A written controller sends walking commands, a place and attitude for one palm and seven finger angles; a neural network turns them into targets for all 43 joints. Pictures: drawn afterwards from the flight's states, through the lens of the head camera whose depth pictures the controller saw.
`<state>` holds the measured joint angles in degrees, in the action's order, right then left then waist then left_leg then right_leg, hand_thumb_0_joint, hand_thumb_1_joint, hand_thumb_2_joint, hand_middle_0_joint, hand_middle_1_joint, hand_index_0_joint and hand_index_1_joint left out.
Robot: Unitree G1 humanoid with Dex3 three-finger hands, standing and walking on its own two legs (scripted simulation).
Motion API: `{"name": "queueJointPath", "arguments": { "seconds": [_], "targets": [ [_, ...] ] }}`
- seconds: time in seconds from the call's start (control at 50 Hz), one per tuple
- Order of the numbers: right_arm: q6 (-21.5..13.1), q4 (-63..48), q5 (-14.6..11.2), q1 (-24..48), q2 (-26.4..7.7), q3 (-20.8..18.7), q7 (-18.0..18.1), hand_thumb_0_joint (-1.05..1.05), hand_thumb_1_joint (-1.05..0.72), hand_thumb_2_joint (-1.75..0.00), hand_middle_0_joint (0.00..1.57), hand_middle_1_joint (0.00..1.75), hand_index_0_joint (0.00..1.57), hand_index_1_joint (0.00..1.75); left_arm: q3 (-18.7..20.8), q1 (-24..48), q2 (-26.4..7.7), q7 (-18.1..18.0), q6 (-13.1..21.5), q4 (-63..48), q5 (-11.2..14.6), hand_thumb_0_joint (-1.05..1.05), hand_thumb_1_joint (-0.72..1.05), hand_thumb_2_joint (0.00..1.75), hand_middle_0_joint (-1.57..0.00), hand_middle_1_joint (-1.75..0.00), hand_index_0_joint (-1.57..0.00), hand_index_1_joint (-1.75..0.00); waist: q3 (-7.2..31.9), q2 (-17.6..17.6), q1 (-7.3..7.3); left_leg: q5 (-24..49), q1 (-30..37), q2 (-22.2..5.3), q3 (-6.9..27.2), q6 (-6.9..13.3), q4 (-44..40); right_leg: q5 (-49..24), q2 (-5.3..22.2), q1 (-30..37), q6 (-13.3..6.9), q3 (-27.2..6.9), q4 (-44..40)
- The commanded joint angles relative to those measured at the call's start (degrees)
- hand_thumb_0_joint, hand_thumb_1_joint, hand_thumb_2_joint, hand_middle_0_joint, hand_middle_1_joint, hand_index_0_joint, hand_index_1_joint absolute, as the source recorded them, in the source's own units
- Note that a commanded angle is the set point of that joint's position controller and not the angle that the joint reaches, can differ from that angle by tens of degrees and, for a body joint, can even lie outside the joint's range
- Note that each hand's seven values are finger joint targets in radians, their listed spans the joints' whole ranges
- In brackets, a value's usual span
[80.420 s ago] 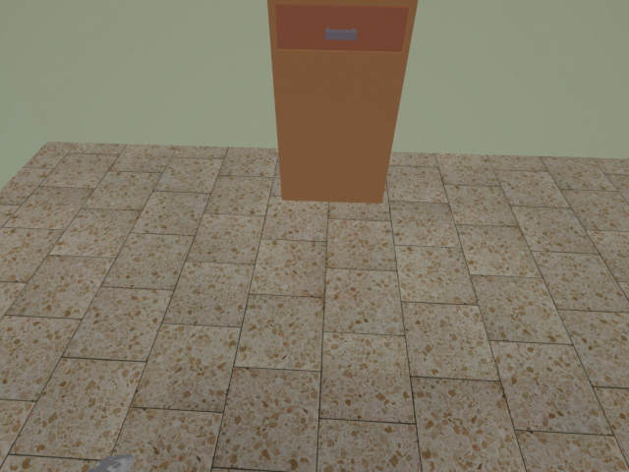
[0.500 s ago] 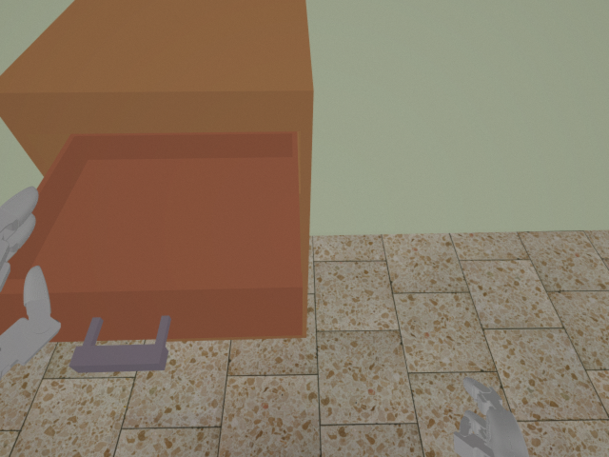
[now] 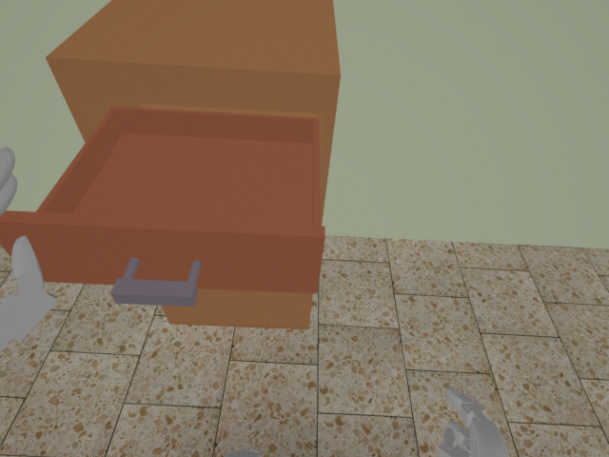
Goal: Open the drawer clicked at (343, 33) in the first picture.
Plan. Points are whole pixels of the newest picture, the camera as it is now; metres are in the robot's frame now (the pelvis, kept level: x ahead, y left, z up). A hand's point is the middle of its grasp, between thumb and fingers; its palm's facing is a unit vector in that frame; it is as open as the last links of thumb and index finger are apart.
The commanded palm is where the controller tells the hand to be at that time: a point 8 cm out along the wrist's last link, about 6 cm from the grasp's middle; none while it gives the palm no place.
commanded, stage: step back with the hand held close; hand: left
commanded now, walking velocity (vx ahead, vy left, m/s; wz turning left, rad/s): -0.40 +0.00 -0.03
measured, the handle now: (160, 279) +0.33 +0.23 +0.04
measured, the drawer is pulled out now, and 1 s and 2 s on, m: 0.30 0.30 0.30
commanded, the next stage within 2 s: stop stepping back and stand still in 0.34 s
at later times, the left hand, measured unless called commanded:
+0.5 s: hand (70, 448) +0.09 +0.16 +0.21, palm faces +0.26 -0.80 -0.55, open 7.4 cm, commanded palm +0.02 +0.23 +0.23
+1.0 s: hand out of the picture +0.00 +0.18 +0.22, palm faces +0.50 -0.76 -0.41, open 7.4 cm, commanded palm -0.07 +0.22 +0.23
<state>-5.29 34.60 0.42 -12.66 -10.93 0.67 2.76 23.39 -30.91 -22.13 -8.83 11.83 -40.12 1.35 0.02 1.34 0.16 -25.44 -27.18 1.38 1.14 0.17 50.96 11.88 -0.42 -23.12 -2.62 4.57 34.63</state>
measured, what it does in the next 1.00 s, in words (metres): walks backwards: left foot, then right foot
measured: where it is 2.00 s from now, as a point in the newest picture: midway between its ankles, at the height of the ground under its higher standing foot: outside the picture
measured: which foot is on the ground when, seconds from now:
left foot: up 0.00-0.04, down 0.06-0.38, up 0.40-0.66, down 0.68-1.00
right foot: down 0.00-0.08, up 0.10-0.32, down 0.34-1.00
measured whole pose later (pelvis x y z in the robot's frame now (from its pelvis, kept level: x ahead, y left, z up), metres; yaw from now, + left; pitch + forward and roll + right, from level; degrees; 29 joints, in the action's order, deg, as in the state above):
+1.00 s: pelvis -0.19 -0.07 +0.00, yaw +2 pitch -1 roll +1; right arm -4.8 37.9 -0.6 -14.0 -11.1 0.5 2.5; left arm 22.7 -26.6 -20.7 -8.8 11.9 -30.3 1.0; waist 2.8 -0.9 -0.1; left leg -26.8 -15.3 -0.4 0.6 1.9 44.5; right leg 10.2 -2.1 -21.8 -5.7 4.8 33.1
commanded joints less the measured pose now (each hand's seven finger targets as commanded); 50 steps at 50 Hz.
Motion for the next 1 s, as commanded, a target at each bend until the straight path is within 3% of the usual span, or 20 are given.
{"name": "queueJointPath", "arguments": {
  "seconds": [0.0, 0.02, 0.06, 0.08, 0.1, 0.18, 0.26, 0.32, 0.34, 0.36, 0.38, 0.44, 0.6, 0.68, 0.7, 0.72, 0.82, 0.88, 0.92, 0.98],
  "targets": [
    [-2.2, -10.0, -0.6, 6.3, -6.3, -1.5, 1.0, 0.0, -0.9, -0.9, 0.2, 0.3, 0.2, 0.3, 8.2, 3.1, -11.4, -0.8, 2.2, -8.2, 0.8, 0.0, 0.9, 0.9, -0.2, -0.3, -0.2, -0.3, 1.7, 2.6, -1.78, 2.8, 10.2, -2.7, -1.3, 0.2, -18.1, 5.0, 12.5, -3.3, -2.0, -10.9, -14.0],
    [-2.4, -9.7, -0.6, 6.3, -6.9, -1.8, 1.2, 0.0, -0.9, -0.9, 0.2, 0.3, 0.2, 0.3, 7.9, 3.1, -11.4, -0.8, 2.6, -9.4, 0.9, 0.0, 0.9, 0.9, -0.2, -0.3, -0.2, -0.3, 0.5, -2.9, -1.63, 4.6, 8.9, -4.2, 0.6, 0.7, -28.3, 4.1, 10.0, -1.1, -0.4, -9.4, -8.8],
    [-3.2, -10.1, 0.4, 6.9, -8.1, -3.1, 0.9, 0.0, -0.9, -0.9, 0.2, 0.3, 0.2, 0.3, 8.5, 4.0, -11.9, -1.2, 4.2, -14.2, 0.2, 0.0, 0.9, 0.9, -0.2, -0.3, -0.2, -0.3, 1.5, -22.8, -0.77, 21.0, 3.0, -20.6, 18.2, 6.4, -34.0, 9.9, 1.6, 0.1, 2.8, -4.0, 11.6],
    [-4.5, -9.3, 0.8, 5.6, -6.7, -3.2, 0.3, 0.0, -0.9, -0.9, 0.2, 0.3, 0.2, 0.3, 9.7, 2.8, -12.5, -1.3, 4.9, -14.3, 0.6, 0.0, 0.9, 0.9, -0.2, -0.3, -0.2, -0.3, 4.7, -18.0, -0.57, 34.5, 6.4, -21.9, 15.5, 8.3, -31.6, 15.0, 0.1, -2.3, 2.6, -5.4, 19.2],
    [-5.2, -8.9, 0.9, 4.9, -6.8, -3.6, -0.1, 0.0, -0.9, -0.9, 0.2, 0.3, 0.2, 0.3, 9.8, 1.7, -12.5, -0.6, 5.3, -14.3, 0.8, 0.0, 0.9, 0.9, -0.2, -0.3, -0.2, -0.3, 7.8, -15.9, -1.17, 29.2, 4.3, -22.3, 14.4, 8.5, -32.3, 18.0, 0.7, -0.2, 2.7, -6.7, 25.6],
    [-5.5, -8.1, 0.1, 5.3, -7.7, -4.3, -1.0, 0.0, -0.9, -0.9, 0.2, 0.3, 0.2, 0.3, 8.3, -0.7, -9.8, -0.3, 3.8, -16.7, 1.7, 0.0, 0.9, 0.9, -0.2, -0.3, -0.2, -0.3, 9.6, -12.4, -0.53, 46.5, 16.1, -18.1, 6.6, 6.6, -25.7, 13.1, -0.3, -2.0, 4.0, -3.3, 15.8],
    [-5.2, -7.6, -0.2, 6.7, -8.2, -3.9, -1.3, 0.0, -0.9, -0.9, 0.2, 0.3, 0.2, 0.3, 8.9, -1.8, -10.3, 0.3, 2.9, -12.9, 2.0, 0.0, 0.9, 0.9, -0.2, -0.3, -0.2, -0.3, 8.0, -15.2, -0.37, 39.1, 14.6, -17.2, 5.6, 5.1, -26.5, 8.7, -0.7, 3.9, 4.1, -1.2, 1.5],
    [-4.7, -8.0, -0.7, 8.2, -8.6, -3.5, -1.5, 0.0, -0.9, -0.9, 0.2, 0.3, 0.2, 0.3, 9.5, -0.7, -11.2, 1.2, 3.6, -10.7, 2.4, 0.0, 0.9, 0.9, -0.2, -0.3, -0.2, -0.3, 6.9, -10.3, 0.08, 24.2, 8.3, -14.9, 4.4, 2.7, -23.8, -3.0, 0.7, 11.5, 4.0, -1.2, -11.1],
    [-4.3, -8.4, -1.0, 8.1, -8.1, -3.5, -1.5, 0.0, -0.9, -0.9, 0.2, 0.3, 0.2, 0.3, 10.2, -0.3, -12.4, 1.4, 4.0, -10.3, 2.3, 0.0, 0.9, 0.9, -0.2, -0.3, -0.2, -0.3, 6.8, -4.2, -0.26, 16.5, 6.9, -11.2, 0.8, 1.0, -19.5, -9.9, 4.1, 11.0, 2.8, -3.9, -13.9],
    [-3.4, -9.2, -1.0, 7.6, -6.8, -3.5, -1.5, 0.0, -0.9, -0.9, 0.2, 0.3, 0.2, 0.3, 11.8, -1.4, -15.3, 1.2, 4.3, -9.8, 1.9, 0.0, 0.9, 0.9, -0.2, -0.3, -0.2, -0.3, 8.0, 6.5, -0.72, 8.1, 3.6, -5.7, -3.6, -1.4, -10.9, -22.6, 13.2, 10.2, -0.7, -13.5, -15.7],
    [-3.1, -9.9, -2.7, 8.7, -6.5, -4.7, -1.2, 0.0, -0.9, -0.9, 0.2, 0.3, 0.2, 0.3, 10.0, -1.8, -13.6, 1.1, 3.8, -9.3, 2.6, 0.0, 0.9, 0.9, -0.2, -0.3, -0.2, -0.3, 10.3, 13.7, 0.04, -2.3, -0.4, -0.5, -1.5, -1.9, 4.7, -31.0, 20.4, 10.0, -4.1, -21.0, -16.7],
    [-1.0, -9.6, -1.7, 8.9, -3.8, -3.5, -0.6, 0.0, -0.9, -0.9, 0.2, 0.3, 0.2, 0.3, 12.0, -8.5, -12.4, 0.5, 3.0, -6.5, 2.0, 0.0, 0.9, 0.9, -0.2, -0.3, -0.2, -0.3, 12.7, 5.6, -1.21, 1.0, -3.5, -2.4, 2.4, -2.5, 14.7, -26.1, 18.0, 11.1, -5.2, -14.1, -13.3],
    [-2.5, -10.2, -0.6, 4.4, -7.7, -2.9, 1.4, 0.0, -0.9, -0.9, 0.2, 0.3, 0.2, 0.3, 7.9, -5.2, -10.8, -2.0, 2.4, -9.9, 0.8, 0.0, 0.9, 0.9, -0.2, -0.3, -0.2, -0.3, 6.8, 3.8, -1.75, 3.9, 14.1, -1.8, -3.1, 2.3, -27.3, 8.9, 14.4, 9.7, -1.4, -15.1, -19.2],
    [-4.5, -11.2, -1.2, 4.2, -10.1, -4.0, 0.6, 0.0, -0.9, -0.9, 0.2, 0.3, 0.2, 0.3, 7.3, -2.2, -11.9, -1.8, 3.9, -14.0, 0.9, 0.0, 0.9, 0.9, -0.2, -0.3, -0.2, -0.3, 5.9, -14.1, -0.19, 17.3, 16.4, -13.0, 8.1, 5.8, -34.0, 0.2, 3.0, 9.0, 3.0, -3.8, -1.0],
    [-4.7, -10.9, -1.8, 3.8, -10.6, -4.6, 0.0, 0.0, -0.9, -0.9, 0.2, 0.3, 0.2, 0.3, 7.6, -3.8, -11.9, -1.4, 3.5, -12.5, 0.9, 0.0, 0.9, 0.9, -0.2, -0.3, -0.2, -0.3, 7.7, -11.3, 0.1, 20.1, 16.1, -12.9, 6.4, 5.3, -31.6, 0.8, 1.8, 9.6, 3.4, -2.2, 0.5],
    [-4.7, -10.0, -1.1, 4.0, -8.6, -3.5, 0.2, 0.0, -0.9, -0.9, 0.2, 0.3, 0.2, 0.3, 8.4, -1.7, -12.9, -1.7, 3.8, -14.7, 0.6, 0.0, 0.9, 0.9, -0.2, -0.3, -0.2, -0.3, 5.8, -16.6, -1.24, 16.5, 12.8, -12.0, 6.5, 5.0, -33.5, 2.9, 2.7, 9.1, 3.0, -1.6, 0.6],
    [-4.7, -8.0, -1.4, 4.9, -9.4, -3.4, 0.9, 0.0, -0.9, -0.9, 0.2, 0.3, 0.2, 0.3, 5.8, 3.8, -9.5, -1.6, 2.1, -4.3, 0.2, 0.0, 0.9, 0.9, -0.2, -0.3, -0.2, -0.3, -4.9, -7.4, -1.16, -10.6, -4.5, -9.8, 4.6, 5.5, -33.7, 11.1, 0.7, 14.4, 2.6, -4.5, -2.4],
    [-3.7, -7.5, -1.3, 5.6, -9.1, -3.4, 1.3, 0.0, -0.9, -0.9, 0.2, 0.3, 0.2, 0.3, 4.6, 8.1, -9.3, -1.1, 1.6, 1.2, -0.1, 0.0, 0.9, 0.9, -0.2, -0.3, -0.2, -0.3, -8.1, 2.5, -1.61, -10.1, -1.5, -3.9, 1.3, 4.1, -21.5, 26.5, 4.7, 4.1, -0.3, -17.8, -16.1],
    [-2.6, -7.0, -1.3, 5.2, -8.3, -3.7, 0.8, 0.0, -0.9, -0.9, 0.2, 0.3, 0.2, 0.3, 4.4, 8.3, -9.9, -0.5, 2.0, 2.5, -0.2, 0.0, 0.9, 0.9, -0.2, -0.3, -0.2, -0.3, -2.9, 10.8, -1.49, -3.8, 3.4, 0.2, -3.6, 2.8, -3.5, 36.3, 14.3, 1.1, -3.3, -31.0, -27.1],
    [-1.5, -6.9, -0.5, 4.8, -7.3, -3.0, -0.1, 0.0, -0.9, -0.9, 0.2, 0.3, 0.2, 0.3, 5.6, 7.2, -10.9, -0.2, 3.1, -2.0, 0.1, 0.0, 0.9, 0.9, -0.2, -0.3, -0.2, -0.3, 3.8, 7.7, -1.8, -2.3, 7.1, -1.8, -1.4, 2.6, -3.9, 29.2, 15.9, 2.5, -3.9, -25.8, -25.8]
  ]
}}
